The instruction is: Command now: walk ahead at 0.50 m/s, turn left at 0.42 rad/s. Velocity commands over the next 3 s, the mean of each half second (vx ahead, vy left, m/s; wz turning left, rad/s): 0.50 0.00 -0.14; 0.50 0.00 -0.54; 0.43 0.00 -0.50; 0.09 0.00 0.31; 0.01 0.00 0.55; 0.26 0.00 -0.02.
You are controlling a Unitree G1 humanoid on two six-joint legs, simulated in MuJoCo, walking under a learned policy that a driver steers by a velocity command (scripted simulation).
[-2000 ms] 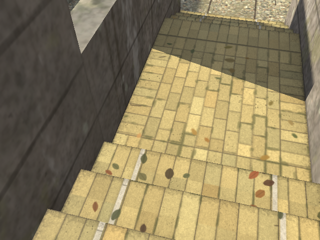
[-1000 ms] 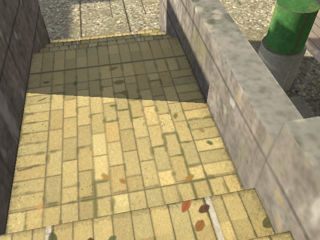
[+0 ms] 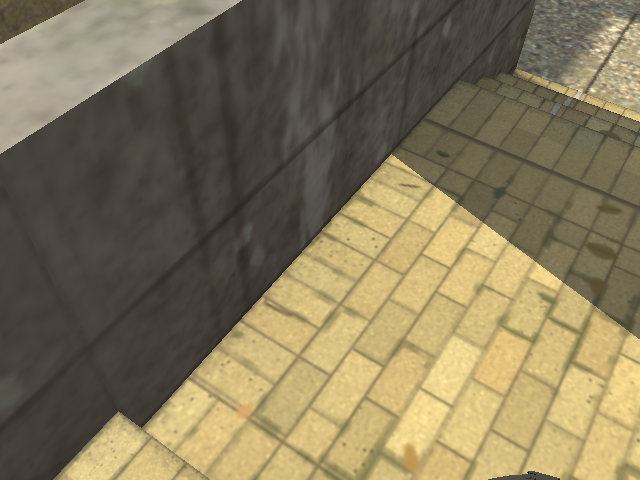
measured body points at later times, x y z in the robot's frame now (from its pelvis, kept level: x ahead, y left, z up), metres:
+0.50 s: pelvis +0.32 -0.04 -0.13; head +0.33 -0.06 +0.32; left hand +0.49 +0.15 -0.26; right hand +0.22 -0.22 -0.29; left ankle +0.14 +0.11 -0.78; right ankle +0.48 -0.20 -0.85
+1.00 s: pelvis +0.62 -0.09 -0.22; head +0.63 -0.08 +0.23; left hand +0.78 +0.14 -0.35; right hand +0.73 -0.41 -0.28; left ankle +0.75 -0.02 -0.94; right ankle +0.47 -0.19 -0.91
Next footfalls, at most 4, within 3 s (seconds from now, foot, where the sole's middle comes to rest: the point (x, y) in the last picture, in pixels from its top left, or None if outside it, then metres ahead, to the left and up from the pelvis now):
0.02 left None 0.18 0.12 -0.82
0.56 right None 0.51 -0.20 -0.97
0.96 left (392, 403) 0.79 -0.03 -0.97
1.44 right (540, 404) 0.86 -0.41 -0.97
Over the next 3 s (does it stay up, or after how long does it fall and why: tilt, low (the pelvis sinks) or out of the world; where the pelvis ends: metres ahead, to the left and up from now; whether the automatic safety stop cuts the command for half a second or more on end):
stays up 1.00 -0.29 -0.19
